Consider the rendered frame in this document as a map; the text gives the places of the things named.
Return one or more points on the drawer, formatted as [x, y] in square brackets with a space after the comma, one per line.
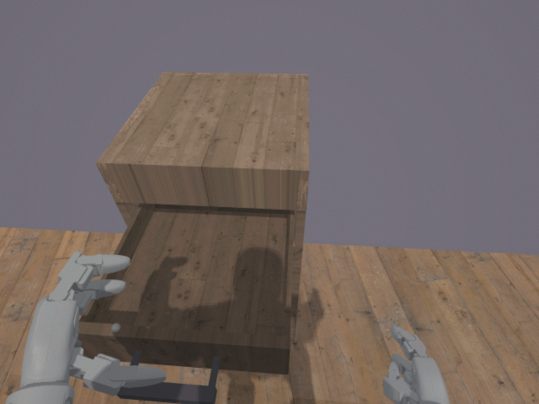
[203, 281]

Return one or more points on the handle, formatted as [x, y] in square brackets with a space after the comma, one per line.
[173, 392]

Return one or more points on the robot right hand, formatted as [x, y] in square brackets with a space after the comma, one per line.
[423, 382]

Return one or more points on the robot left hand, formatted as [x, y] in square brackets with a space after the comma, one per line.
[50, 355]

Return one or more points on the left robot forearm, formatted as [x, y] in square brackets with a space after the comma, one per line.
[43, 393]

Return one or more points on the cabinet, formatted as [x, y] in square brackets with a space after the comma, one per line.
[236, 140]

